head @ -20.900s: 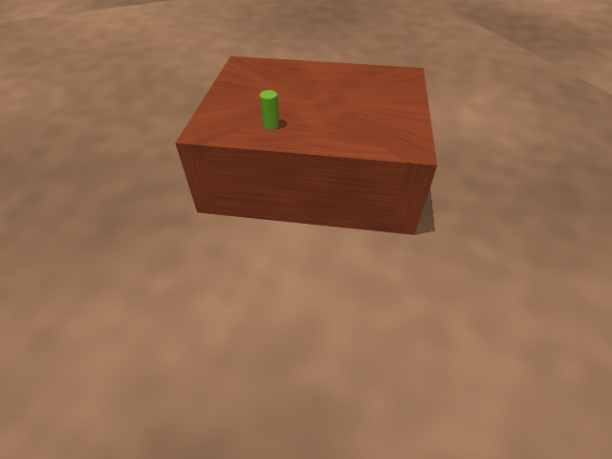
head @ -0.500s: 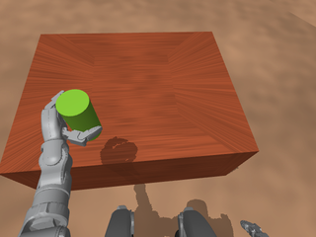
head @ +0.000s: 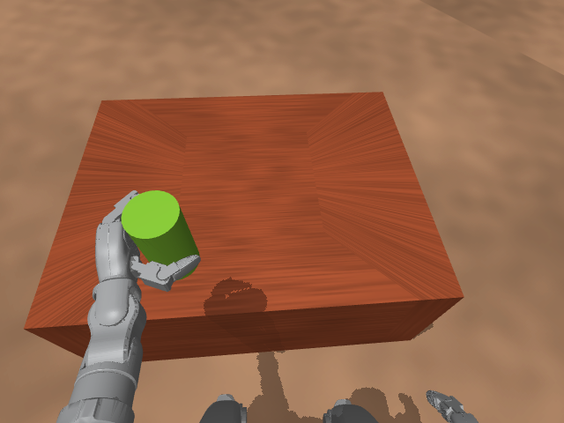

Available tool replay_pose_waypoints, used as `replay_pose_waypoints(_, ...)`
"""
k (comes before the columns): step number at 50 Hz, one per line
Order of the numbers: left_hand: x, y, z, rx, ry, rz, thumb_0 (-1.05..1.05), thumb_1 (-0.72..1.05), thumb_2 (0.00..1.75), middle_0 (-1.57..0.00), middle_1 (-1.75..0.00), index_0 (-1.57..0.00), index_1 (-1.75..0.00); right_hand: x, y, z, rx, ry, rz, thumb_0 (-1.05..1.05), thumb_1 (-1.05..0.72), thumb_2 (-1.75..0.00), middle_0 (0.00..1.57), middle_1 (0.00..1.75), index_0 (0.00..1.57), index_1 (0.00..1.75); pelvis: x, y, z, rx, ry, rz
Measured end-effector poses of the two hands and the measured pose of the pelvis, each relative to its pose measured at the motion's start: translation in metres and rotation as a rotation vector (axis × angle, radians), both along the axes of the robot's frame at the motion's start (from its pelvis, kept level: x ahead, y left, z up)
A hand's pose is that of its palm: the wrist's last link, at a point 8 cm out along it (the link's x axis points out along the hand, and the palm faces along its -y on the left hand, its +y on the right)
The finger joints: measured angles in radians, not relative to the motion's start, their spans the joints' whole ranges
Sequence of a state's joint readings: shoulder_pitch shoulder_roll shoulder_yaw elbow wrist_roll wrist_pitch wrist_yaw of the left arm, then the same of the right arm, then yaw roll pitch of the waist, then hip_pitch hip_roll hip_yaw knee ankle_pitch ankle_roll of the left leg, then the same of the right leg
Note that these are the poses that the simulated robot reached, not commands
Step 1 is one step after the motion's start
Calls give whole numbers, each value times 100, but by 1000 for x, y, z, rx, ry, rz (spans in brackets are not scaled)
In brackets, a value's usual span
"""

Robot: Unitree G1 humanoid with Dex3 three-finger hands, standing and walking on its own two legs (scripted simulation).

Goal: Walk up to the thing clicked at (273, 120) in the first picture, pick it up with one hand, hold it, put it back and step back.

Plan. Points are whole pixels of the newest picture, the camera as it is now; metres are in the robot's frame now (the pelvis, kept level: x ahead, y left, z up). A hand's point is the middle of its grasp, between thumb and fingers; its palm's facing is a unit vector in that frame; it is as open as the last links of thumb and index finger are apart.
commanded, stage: lift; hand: left
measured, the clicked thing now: (165, 239) +0.37 +0.17 +0.05
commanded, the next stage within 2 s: hold in 0.34 s
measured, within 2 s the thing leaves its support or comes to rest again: neither
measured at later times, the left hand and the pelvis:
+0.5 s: hand (158, 231) +0.37 +0.18 +0.06, palm faces +0.20 -0.98 -0.04, open 10.2 cm; pelvis +0.02 +0.00 +0.02, yaw +0 degrees
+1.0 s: hand (157, 233) +0.36 +0.17 +0.07, palm faces +0.21 -0.98 -0.04, open 10.2 cm; pelvis +0.02 +0.00 +0.03, yaw +0 degrees
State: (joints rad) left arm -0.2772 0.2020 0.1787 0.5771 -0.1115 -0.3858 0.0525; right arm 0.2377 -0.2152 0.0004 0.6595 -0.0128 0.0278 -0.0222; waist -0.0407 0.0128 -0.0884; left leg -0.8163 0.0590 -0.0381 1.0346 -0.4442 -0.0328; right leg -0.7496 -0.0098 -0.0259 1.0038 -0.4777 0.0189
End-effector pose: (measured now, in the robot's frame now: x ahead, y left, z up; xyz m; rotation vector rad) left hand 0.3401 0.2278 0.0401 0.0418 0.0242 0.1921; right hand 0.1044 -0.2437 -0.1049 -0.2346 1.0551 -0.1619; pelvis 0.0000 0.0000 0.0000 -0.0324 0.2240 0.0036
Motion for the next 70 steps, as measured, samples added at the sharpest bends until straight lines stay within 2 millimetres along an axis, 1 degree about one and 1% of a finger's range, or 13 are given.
replay_pose_waypoints(8,0,-2,12,-6,-10,8,-6,-51,100,-75,-114,-80,-116,8,0,8,-1,-9,-2,1,-92,-90,20,30,20,30,8,-1,8,2,-21,1)
replay_pose_waypoints(20,1,-1,21,-12,-5,16,-6,-50,100,-74,-115,-79,-117,21,0,19,0,-24,0,1,-91,-90,20,30,20,30,17,0,17,5,-44,1)
replay_pose_waypoints(26,1,-1,22,-5,8,9,-6,-50,100,-74,-115,-79,-117,27,2,23,4,-35,3,1,-92,-90,20,30,20,30,21,1,20,4,-54,1)
replay_pose_waypoints(34,0,0,30,-13,-13,20,-6,-51,100,-75,-114,-80,-117,30,4,26,12,-37,9,1,-92,-90,20,30,20,30,24,2,24,6,-67,2)
replay_pose_waypoints(43,-5,-4,32,-10,-1,11,-6,-51,100,-75,-114,-80,-116,32,4,29,19,-47,8,1,-92,-90,20,30,20,30,23,1,26,8,-80,1)
replay_pose_waypoints(55,-17,-8,38,-8,-11,14,-6,-51,100,-74,-114,-79,-117,33,2,34,19,-73,13,1,-93,-91,20,30,20,30,19,-1,29,12,-102,3)
replay_pose_waypoints(58,-20,-9,36,-13,-6,18,-6,-51,100,-74,-115,-79,-117,34,2,35,19,-80,18,1,-93,-91,20,30,20,30,17,-2,29,13,-105,4)
replay_pose_waypoints(70,-28,-5,38,-2,-12,22,-6,-50,100,-74,-115,-79,-118,33,1,35,21,-94,28,1,-93,-91,20,30,20,30,11,-4,30,17,-114,7)
